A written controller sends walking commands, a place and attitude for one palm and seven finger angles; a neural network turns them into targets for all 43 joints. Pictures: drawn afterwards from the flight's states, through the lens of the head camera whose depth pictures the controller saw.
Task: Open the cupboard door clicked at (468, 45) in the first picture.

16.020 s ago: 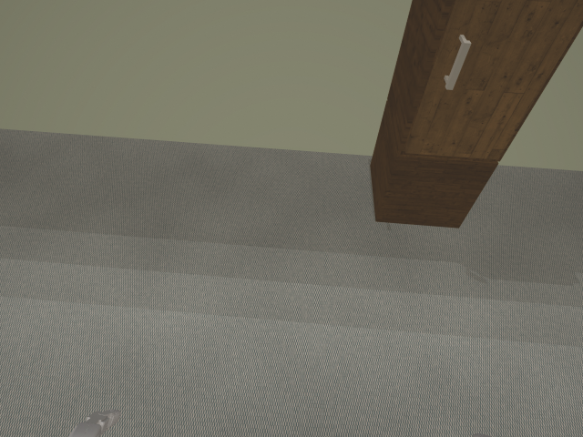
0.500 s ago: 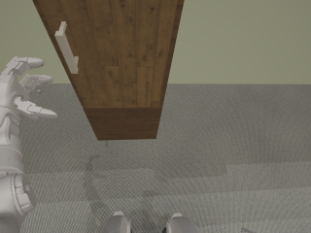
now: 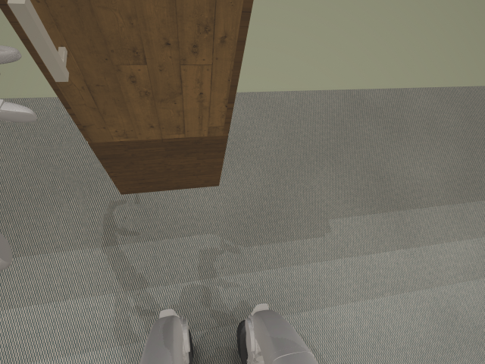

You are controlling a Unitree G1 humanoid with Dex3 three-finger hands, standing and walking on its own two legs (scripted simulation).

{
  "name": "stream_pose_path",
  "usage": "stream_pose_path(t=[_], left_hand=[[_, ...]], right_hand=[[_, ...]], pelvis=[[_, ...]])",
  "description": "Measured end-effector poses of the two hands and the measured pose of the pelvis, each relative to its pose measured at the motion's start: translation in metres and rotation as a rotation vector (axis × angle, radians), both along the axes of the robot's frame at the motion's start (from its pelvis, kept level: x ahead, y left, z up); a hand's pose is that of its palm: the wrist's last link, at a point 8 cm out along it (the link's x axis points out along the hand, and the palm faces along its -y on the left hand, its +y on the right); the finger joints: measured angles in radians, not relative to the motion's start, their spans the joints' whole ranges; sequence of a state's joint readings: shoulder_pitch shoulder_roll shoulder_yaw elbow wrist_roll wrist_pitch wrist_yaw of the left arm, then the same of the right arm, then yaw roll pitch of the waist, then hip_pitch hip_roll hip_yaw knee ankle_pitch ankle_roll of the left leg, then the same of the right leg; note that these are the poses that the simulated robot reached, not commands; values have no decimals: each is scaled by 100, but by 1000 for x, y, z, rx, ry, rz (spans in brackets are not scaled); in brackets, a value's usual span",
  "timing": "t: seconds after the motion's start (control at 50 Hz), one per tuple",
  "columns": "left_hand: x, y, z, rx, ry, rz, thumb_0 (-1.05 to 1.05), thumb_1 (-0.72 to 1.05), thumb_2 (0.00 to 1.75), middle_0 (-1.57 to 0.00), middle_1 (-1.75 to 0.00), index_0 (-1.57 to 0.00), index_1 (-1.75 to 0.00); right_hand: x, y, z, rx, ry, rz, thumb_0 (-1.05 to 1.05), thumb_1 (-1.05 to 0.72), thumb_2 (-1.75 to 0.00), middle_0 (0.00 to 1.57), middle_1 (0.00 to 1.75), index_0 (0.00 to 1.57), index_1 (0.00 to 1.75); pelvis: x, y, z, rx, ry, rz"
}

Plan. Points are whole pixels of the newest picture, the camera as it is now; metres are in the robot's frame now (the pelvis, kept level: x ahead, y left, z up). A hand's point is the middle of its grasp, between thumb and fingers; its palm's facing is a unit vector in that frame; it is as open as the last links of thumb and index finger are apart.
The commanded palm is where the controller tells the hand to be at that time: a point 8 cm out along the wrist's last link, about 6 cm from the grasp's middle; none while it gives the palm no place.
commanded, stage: move the hooked fingers beside the handle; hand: left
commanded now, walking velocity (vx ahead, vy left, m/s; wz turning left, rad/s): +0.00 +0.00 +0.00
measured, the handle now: (44, 33) +0.61 +0.24 +0.08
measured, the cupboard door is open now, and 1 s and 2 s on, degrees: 0 0 0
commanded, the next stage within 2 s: slide the fingers in behind the handle in 1.22 s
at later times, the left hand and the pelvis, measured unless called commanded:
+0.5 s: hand out of the picture +0.55 +0.31 +0.09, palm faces +0.06 -1.00 -0.02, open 14.0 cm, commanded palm +0.53 +0.33 +0.08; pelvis +0.02 +0.01 +0.00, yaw -2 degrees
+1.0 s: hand out of the picture +0.54 +0.30 +0.09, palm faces +0.07 -1.00 -0.02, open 14.0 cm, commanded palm +0.53 +0.33 +0.08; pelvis +0.00 +0.01 +0.00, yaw -1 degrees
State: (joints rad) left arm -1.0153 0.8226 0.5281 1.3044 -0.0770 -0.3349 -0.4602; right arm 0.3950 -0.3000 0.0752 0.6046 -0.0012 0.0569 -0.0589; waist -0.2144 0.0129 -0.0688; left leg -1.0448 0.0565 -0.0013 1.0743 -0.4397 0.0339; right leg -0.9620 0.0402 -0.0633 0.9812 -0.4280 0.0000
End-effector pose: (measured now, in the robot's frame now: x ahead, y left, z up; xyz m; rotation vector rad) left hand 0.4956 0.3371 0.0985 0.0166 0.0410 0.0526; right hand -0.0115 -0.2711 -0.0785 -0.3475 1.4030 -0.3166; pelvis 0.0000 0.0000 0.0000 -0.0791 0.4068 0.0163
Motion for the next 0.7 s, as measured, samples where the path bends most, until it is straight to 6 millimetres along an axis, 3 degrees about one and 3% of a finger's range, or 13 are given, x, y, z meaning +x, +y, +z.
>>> stream_pose_path(t=[0.16,0.3,0.52,0.7], left_hand=[[29,5,-2,3,15,-12,-1,-49,30,-30,-120,-30,-120],[38,9,-13,-10,34,-12,-1,-49,30,-30,-120,-30,-120],[26,27,-8,-1,4,1,-1,-49,30,-30,-120,-30,-120],[11,19,-11,-19,39,-31,-1,-50,30,-30,-120,-30,-120]], right_hand=[[-16,9,-1,-3,72,-29,0,-91,-90,21,30,21,30],[-22,22,0,20,115,-52,0,-91,-90,21,30,21,30],[-6,30,7,41,109,-48,0,-91,-90,21,30,21,30],[20,23,9,27,47,8,0,-91,-90,21,30,21,30]], pelvis=[[2,4,-6,-16,48,-5],[9,9,-6,-21,69,-16],[20,15,2,-30,53,-11],[20,16,6,-30,19,11]])
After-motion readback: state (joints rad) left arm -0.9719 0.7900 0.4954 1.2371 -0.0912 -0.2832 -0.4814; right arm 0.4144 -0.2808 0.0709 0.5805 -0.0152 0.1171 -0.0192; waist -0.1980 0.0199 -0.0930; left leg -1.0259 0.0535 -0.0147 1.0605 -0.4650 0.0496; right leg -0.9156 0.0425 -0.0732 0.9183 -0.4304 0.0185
